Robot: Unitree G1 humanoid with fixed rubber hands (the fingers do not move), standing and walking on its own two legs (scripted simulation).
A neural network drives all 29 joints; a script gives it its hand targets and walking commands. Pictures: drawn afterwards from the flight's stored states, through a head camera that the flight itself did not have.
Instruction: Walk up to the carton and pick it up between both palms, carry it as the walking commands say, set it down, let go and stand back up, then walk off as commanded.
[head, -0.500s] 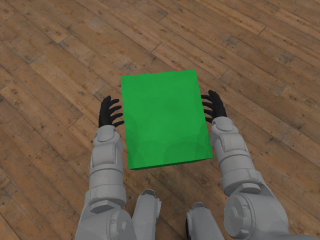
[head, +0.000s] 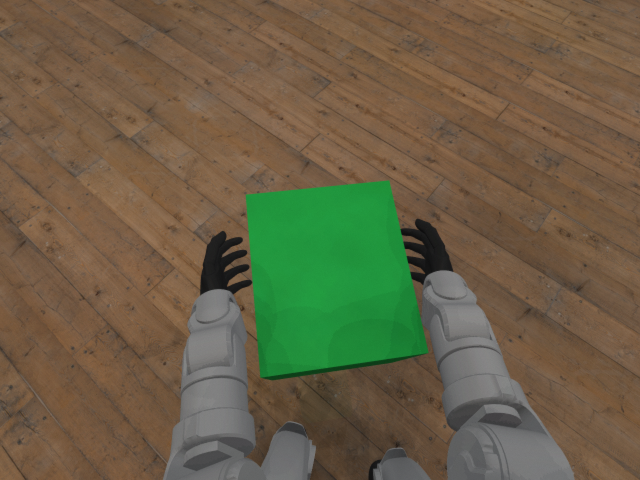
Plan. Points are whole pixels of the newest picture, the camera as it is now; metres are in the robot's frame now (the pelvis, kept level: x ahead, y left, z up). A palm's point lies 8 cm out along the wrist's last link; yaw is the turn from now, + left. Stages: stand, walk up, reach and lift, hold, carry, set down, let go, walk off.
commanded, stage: reach and lift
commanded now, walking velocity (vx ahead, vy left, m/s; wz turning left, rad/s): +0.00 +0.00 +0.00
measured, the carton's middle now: (326, 287) +0.39 +0.06 -0.12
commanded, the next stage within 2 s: none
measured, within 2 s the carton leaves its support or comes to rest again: neither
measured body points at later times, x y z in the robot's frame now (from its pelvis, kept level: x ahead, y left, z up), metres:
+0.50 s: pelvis +0.02 +0.00 +0.05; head +0.09 +0.02 +0.49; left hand +0.34 +0.20 +0.03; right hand +0.39 -0.09 +0.03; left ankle +0.08 +0.14 -0.68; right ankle +0.02 -0.13 -0.68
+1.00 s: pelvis +0.03 +0.00 +0.06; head +0.01 +0.00 +0.51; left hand +0.33 +0.20 +0.10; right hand +0.37 -0.09 +0.09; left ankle +0.08 +0.14 -0.68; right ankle +0.02 -0.13 -0.68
